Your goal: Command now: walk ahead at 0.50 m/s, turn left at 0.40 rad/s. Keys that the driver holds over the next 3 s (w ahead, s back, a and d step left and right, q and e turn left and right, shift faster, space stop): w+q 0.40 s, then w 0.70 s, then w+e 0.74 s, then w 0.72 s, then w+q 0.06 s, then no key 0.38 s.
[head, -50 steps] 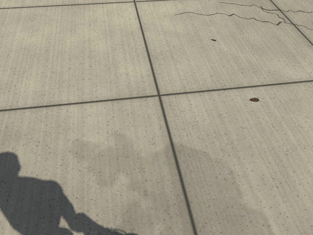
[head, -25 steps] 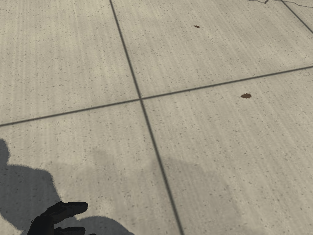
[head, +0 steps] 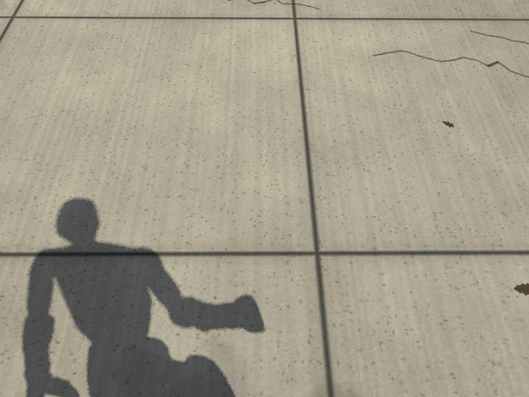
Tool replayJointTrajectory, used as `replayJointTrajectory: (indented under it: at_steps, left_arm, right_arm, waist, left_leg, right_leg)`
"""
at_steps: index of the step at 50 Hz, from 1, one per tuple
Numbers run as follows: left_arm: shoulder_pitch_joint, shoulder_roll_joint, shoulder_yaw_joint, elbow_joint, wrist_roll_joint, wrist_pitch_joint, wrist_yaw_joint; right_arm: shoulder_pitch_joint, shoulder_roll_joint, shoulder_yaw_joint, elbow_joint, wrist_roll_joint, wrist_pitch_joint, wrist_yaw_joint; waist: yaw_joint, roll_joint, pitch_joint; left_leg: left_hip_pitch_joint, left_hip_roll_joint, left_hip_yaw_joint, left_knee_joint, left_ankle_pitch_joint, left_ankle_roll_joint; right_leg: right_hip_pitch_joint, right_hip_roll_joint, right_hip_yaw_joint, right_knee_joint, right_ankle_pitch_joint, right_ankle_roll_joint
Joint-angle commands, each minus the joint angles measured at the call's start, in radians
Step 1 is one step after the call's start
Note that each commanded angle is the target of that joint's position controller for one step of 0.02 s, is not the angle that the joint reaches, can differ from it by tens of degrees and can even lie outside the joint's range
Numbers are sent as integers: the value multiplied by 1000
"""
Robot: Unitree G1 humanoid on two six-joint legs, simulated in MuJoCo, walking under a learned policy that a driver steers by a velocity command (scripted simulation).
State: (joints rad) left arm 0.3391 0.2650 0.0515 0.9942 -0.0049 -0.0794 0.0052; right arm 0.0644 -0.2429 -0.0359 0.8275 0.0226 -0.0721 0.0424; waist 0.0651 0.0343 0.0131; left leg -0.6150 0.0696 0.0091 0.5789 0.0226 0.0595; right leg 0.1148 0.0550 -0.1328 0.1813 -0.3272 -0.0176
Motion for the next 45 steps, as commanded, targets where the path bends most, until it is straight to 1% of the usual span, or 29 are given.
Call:
replayJointTrajectory:
  at_steps: [1,2,3,4,5,6,7,8,9,11,13,15,18,21,24,26,27,28,29,30,31,32,33,34,35,37,39,41,45]
  left_arm:
    - [-10,188,41,-45,-2,17,13]
    - [-28,191,41,-56,1,29,19]
    - [-24,177,32,-76,8,33,27]
    - [59,77,-4,-120,25,8,13]
    - [41,59,-17,-121,20,-36,-3]
    - [-60,143,7,-152,-21,-68,-18]
    - [-121,148,5,-174,-34,-83,-19]
    - [-143,142,10,-173,-17,-84,-11]
    - [-135,150,20,-171,-1,-73,-4]
    - [-114,125,22,-179,13,-45,-1]
    - [-148,106,20,-200,22,-30,4]
    - [-235,94,17,-232,23,-27,7]
    - [-342,69,7,-267,14,-36,-2]
    - [-402,85,8,-297,0,-44,-13]
    - [-397,116,15,-303,3,-59,-29]
    - [-333,135,23,-290,6,-68,-31]
    - [-239,163,38,-263,13,-72,-26]
    - [-91,206,51,-244,25,-74,-21]
    - [52,294,80,-207,28,-61,-20]
    - [85,231,68,-182,-5,-54,-32]
    - [26,164,48,-196,-16,-51,-32]
    - [-46,140,37,-214,-5,-42,-30]
    - [-91,118,27,-217,4,-37,-31]
    - [-113,100,19,-217,14,-38,-31]
    - [-117,94,17,-213,16,-39,-31]
    - [-97,113,21,-198,6,-43,-30]
    - [-76,146,29,-183,0,-42,-23]
    - [-57,157,31,-171,-6,-34,-17]
    - [20,170,30,-137,-17,-20,-13]
  right_arm:
    - [-42,-115,-32,-100,-1,-14,19]
    - [86,-150,-55,-74,-1,-11,19]
    - [257,-218,-90,-34,2,-7,8]
    - [373,-339,-124,-27,-4,0,-5]
    - [371,-291,-103,-35,1,-1,-6]
    - [349,-228,-84,-39,-9,-4,-9]
    - [284,-193,-75,-55,-11,-8,-12]
    - [215,-167,-66,-74,-13,-9,-11]
    - [169,-141,-57,-92,-22,-11,-12]
    - [148,-145,-57,-109,-21,-10,-18]
    - [177,-177,-67,-107,-13,-13,-32]
    - [216,-196,-73,-101,-8,-10,-46]
    - [259,-196,-74,-93,-3,0,-57]
    - [304,-192,-74,-75,2,5,-59]
    - [329,-174,-70,-61,-4,12,-66]
    - [320,-175,-70,-61,-9,21,-67]
    - [313,-156,-62,-68,-12,23,-64]
    - [303,-124,-45,-87,-23,21,-60]
    - [446,-65,-27,-89,-2,8,-57]
    - [460,-101,-26,-81,8,-2,-57]
    - [352,-177,-44,-94,17,-5,-56]
    - [264,-180,-44,-115,9,-5,-56]
    - [212,-169,-45,-130,-9,-8,-55]
    - [210,-157,-48,-133,-16,-7,-52]
    - [226,-137,-45,-130,-14,-4,-50]
    - [229,-103,-37,-133,-15,-1,-48]
    - [167,-89,-29,-159,-21,-3,-49]
    - [105,-74,-21,-175,-21,-8,-45]
    - [-24,-62,-14,-209,-9,-16,-30]
  waist:
    - [-53,-107,7]
    - [-124,-108,-68]
    - [-194,-72,-163]
    - [-169,139,-305]
    - [-158,170,-401]
    - [-181,127,-303]
    - [-159,54,-192]
    - [-118,-32,-112]
    - [-78,-25,-82]
    - [-43,-1,-61]
    - [-43,5,-39]
    - [-69,7,-17]
    - [-112,39,-8]
    - [-134,57,-5]
    - [-128,69,-6]
    - [-92,93,-19]
    - [-46,83,-78]
    - [21,28,-211]
    - [1,-231,-357]
    - [12,-311,-342]
    - [25,-190,-186]
    - [11,-106,-96]
    - [-10,-76,-22]
    - [-38,-99,-8]
    - [-52,-121,-10]
    - [-59,-133,-17]
    - [-49,-112,-7]
    - [-31,-102,-3]
    - [17,-102,20]
  left_leg:
    - [46,-56,62,-1,-142,48]
    - [214,-103,93,-25,-140,73]
    - [486,-93,21,-40,-108,115]
    - [908,165,-457,-61,-222,286]
    - [1042,281,-848,-256,-295,363]
    - [986,248,-727,-277,-306,300]
    - [840,208,-578,-283,-237,263]
    - [677,167,-470,-304,-136,241]
    - [564,136,-403,-327,-51,224]
    - [450,102,-354,-366,22,232]
    - [396,82,-301,-383,77,236]
    - [376,54,-269,-384,65,213]
    - [350,11,-241,-365,-34,162]
    - [398,38,-291,-335,-91,145]
    - [520,94,-351,-256,-68,136]
    - [563,102,-366,-186,56,122]
    - [560,54,-338,-79,173,100]
    - [455,-1,-284,152,104,69]
    - [93,-149,-165,510,-218,-18]
    - [-91,-153,-191,659,-604,-28]
    - [-167,-100,-213,721,-538,-21]
    - [-156,-52,-164,700,-456,-19]
    - [-138,-20,-136,635,-400,-21]
    - [-90,15,-128,577,-357,-21]
    - [-48,27,-115,542,-338,-25]
    - [-37,38,-86,477,-308,-38]
    - [-67,47,-69,367,-233,-56]
    - [-53,43,-53,235,-119,-62]
    - [21,2,-15,36,42,-63]
  right_leg:
    - [36,-321,30,165,862,-116]
    - [6,-297,-4,343,999,-92]
    - [-149,-256,-28,590,917,-55]
    - [-592,-112,-34,1000,446,17]
    - [-810,15,160,1185,-224,23]
    - [-912,-54,245,1227,-179,-9]
    - [-917,-102,228,1169,-91,-27]
    - [-870,-138,217,1072,-31,-24]
    - [-790,-169,220,994,6,-17]
    - [-718,-175,212,915,33,13]
    - [-724,-162,193,813,106,50]
    - [-736,-141,187,655,234,73]
    - [-660,-91,178,430,415,74]
    - [-626,-72,191,340,457,63]
    - [-625,-82,206,291,388,30]
    - [-548,-69,176,262,302,-9]
    - [-408,-65,163,238,303,-42]
    - [-159,-184,274,286,321,-106]
    - [228,-389,666,265,181,-274]
    - [262,-454,914,133,-36,-299]
    - [139,-422,810,111,-138,-250]
    - [0,-381,675,93,-79,-217]
    - [-124,-340,587,60,22,-211]
    - [-191,-308,524,38,109,-200]
    - [-230,-281,477,18,167,-197]
    - [-253,-268,406,-11,278,-213]
    - [-249,-271,357,-34,367,-224]
    - [-243,-248,296,-41,413,-205]
    - [-228,-231,233,-35,400,-178]
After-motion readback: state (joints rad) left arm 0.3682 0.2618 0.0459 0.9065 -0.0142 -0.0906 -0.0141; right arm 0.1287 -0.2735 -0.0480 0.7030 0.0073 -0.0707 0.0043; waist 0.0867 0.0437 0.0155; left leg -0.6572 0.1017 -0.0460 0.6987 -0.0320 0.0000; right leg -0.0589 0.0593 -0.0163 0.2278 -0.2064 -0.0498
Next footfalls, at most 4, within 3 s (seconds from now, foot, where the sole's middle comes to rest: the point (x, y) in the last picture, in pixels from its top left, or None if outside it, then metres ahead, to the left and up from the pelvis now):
0.06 left None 0.22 0.11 -0.77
0.56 right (303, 376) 0.53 -0.04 -0.77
1.06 left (188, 296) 0.73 0.28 -0.77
1.62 right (258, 204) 1.07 0.11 -0.77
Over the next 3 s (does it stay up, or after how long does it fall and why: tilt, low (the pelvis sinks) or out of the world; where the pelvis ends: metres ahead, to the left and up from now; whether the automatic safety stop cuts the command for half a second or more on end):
stays up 1.59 0.13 0.01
